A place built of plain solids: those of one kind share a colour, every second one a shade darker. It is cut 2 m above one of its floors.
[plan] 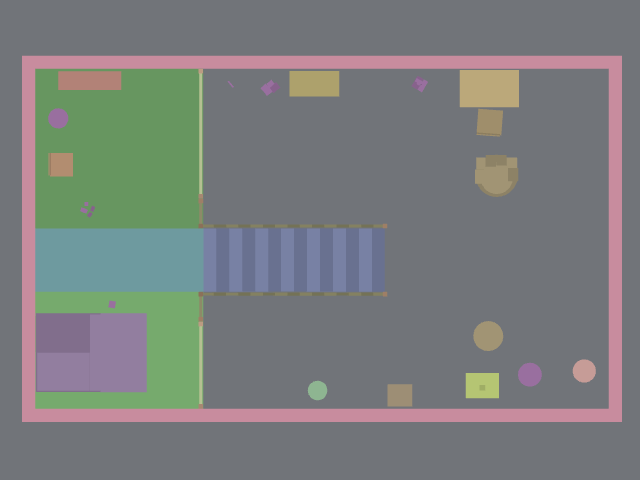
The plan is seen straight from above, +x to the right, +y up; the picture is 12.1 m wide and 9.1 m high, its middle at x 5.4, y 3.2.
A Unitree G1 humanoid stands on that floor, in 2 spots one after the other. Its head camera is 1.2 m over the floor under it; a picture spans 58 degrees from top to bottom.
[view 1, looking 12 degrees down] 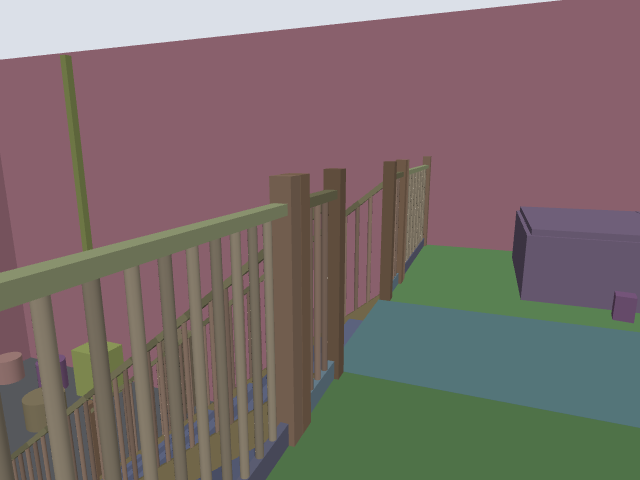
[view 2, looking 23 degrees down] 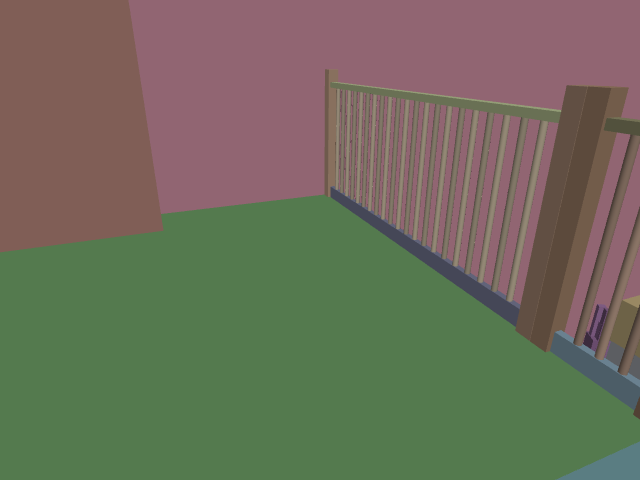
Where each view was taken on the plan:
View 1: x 2.44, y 5.49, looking -69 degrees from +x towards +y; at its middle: guard_bal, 1.95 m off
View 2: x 1.59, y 2.82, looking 68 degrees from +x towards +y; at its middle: upper_floor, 3.07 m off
